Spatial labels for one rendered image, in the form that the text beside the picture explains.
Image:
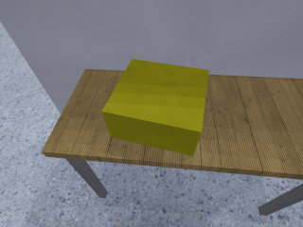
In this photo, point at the table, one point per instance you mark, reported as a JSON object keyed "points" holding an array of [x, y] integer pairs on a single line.
{"points": [[251, 126]]}

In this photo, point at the carton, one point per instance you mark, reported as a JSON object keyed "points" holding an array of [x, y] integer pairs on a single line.
{"points": [[158, 105]]}

